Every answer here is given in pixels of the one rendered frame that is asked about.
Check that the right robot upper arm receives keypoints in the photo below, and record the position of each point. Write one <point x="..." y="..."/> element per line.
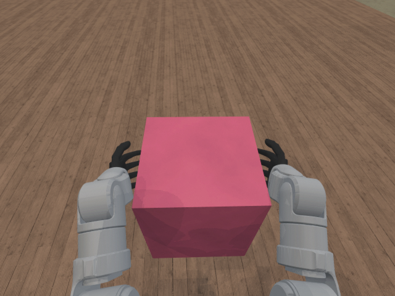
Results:
<point x="288" y="287"/>

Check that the left robot hand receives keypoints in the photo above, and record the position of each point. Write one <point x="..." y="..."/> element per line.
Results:
<point x="118" y="160"/>

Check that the right robot hand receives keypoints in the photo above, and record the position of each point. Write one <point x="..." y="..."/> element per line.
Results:
<point x="277" y="158"/>

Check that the robot left forearm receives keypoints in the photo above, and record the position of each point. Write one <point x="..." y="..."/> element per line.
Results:
<point x="101" y="221"/>

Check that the carton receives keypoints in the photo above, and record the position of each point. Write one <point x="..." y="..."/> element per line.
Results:
<point x="200" y="189"/>

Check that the robot right forearm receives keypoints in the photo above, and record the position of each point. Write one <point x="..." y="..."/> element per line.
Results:
<point x="303" y="245"/>

